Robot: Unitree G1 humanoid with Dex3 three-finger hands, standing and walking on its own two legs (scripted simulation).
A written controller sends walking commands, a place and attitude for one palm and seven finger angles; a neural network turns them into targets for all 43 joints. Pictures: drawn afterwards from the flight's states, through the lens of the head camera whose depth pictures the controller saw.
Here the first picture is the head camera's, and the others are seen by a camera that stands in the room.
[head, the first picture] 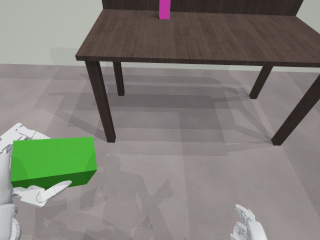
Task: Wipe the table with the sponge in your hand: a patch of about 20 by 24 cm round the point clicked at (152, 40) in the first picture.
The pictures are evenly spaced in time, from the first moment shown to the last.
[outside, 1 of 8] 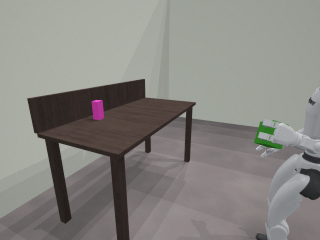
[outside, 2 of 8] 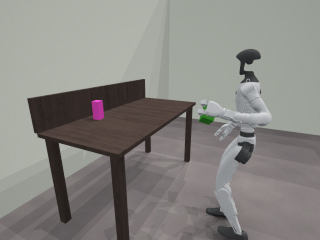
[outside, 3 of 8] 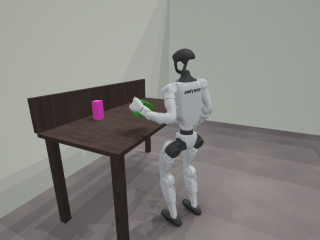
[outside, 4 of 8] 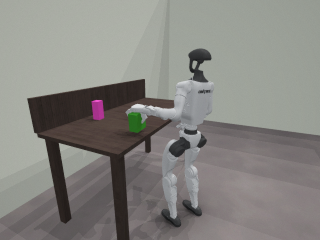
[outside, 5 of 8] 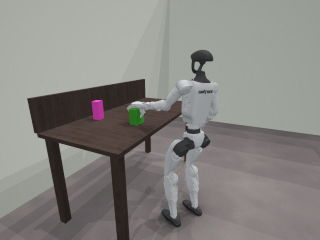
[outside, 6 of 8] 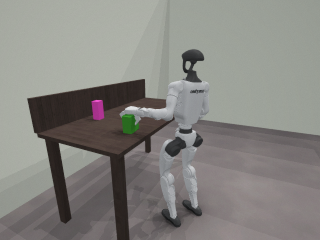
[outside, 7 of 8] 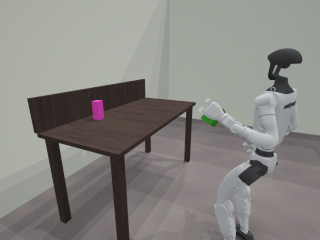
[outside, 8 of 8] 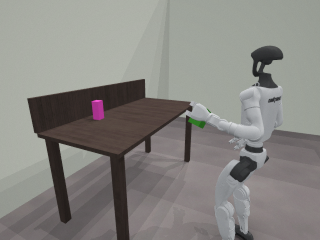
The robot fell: no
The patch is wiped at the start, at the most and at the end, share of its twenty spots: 0.00 0.95 0.95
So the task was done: yes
